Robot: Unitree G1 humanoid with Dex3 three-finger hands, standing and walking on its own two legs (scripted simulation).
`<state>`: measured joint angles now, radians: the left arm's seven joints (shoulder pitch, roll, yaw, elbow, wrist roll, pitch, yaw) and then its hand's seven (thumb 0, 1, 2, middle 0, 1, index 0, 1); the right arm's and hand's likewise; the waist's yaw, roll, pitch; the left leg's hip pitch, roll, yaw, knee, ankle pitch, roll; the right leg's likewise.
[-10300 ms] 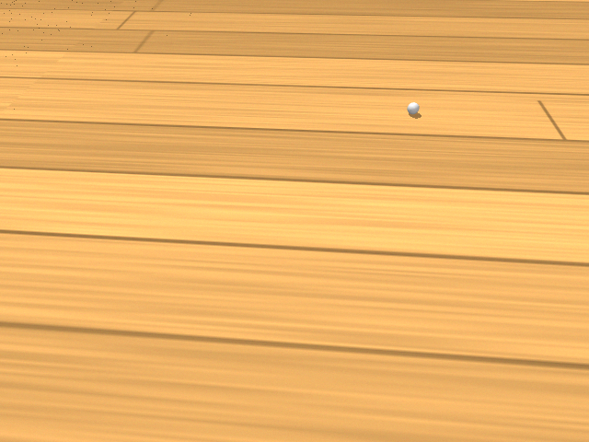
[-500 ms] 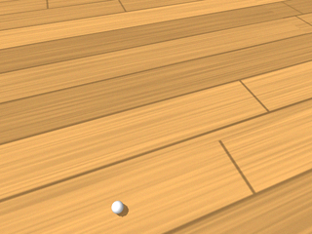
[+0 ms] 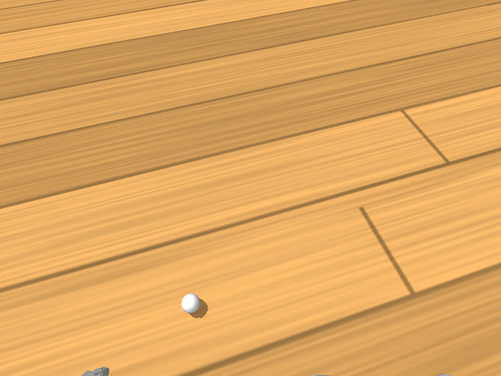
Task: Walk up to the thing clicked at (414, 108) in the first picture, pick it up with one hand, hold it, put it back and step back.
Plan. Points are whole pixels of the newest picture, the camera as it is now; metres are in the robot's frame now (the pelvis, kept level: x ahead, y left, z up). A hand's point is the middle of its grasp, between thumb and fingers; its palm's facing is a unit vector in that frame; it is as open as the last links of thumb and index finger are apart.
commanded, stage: walk up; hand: left
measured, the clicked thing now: (190, 303) +0.43 +0.26 -0.72
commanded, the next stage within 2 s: stand in 1.20 s
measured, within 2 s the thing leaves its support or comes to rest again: neither
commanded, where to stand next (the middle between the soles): +0.05 +0.04 m, yaw -3 degrees
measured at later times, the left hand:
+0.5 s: hand out of the picture +0.07 +0.28 -0.13, palm faces -0.03 -0.92 -0.38, open 7.4 cm
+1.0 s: hand out of the picture +0.13 +0.26 -0.12, palm faces -0.07 -0.93 -0.36, open 7.4 cm
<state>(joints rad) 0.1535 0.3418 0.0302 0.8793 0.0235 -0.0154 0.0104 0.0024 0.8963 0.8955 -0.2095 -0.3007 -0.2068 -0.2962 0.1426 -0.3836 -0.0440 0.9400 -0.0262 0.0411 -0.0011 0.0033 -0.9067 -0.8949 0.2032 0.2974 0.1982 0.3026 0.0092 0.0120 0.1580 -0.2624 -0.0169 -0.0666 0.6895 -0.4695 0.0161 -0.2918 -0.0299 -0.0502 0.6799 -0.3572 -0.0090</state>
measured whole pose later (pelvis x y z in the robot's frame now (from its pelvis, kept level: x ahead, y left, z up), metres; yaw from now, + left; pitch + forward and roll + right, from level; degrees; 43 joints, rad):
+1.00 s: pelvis +0.01 +0.01 +0.03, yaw -3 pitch -3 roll +0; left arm 0.08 0.36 0.01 1.10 0.02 -0.03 0.01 0.00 0.90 0.90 -0.21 -0.30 -0.20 -0.30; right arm 0.11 -0.35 -0.02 1.08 -0.01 0.01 0.02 0.00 -0.91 -0.89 0.20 0.30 0.20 0.30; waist -0.01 0.00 0.05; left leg -0.05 -0.01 0.00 0.34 -0.23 0.00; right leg -0.11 -0.03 0.02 0.36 -0.20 0.02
